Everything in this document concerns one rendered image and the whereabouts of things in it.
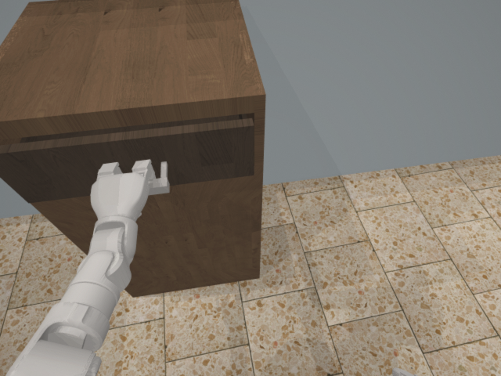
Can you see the left robot upper arm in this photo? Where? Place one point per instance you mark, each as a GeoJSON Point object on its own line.
{"type": "Point", "coordinates": [54, 359]}

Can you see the drawer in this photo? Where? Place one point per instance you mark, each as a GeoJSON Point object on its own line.
{"type": "Point", "coordinates": [65, 165]}

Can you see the handle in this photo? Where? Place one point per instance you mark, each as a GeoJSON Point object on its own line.
{"type": "Point", "coordinates": [161, 185]}

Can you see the cabinet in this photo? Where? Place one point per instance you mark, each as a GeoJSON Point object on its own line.
{"type": "Point", "coordinates": [80, 65]}

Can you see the left robot forearm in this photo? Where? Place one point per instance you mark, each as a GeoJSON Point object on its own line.
{"type": "Point", "coordinates": [81, 318]}

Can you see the left robot hand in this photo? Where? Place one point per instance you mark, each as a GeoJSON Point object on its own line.
{"type": "Point", "coordinates": [124, 194]}

